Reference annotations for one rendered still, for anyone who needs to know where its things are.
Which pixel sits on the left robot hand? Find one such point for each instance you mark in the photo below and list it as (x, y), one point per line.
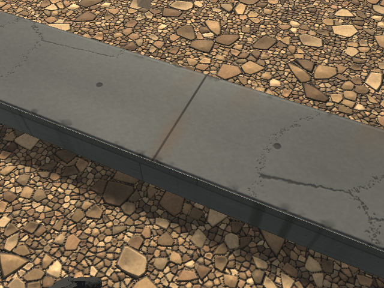
(79, 282)

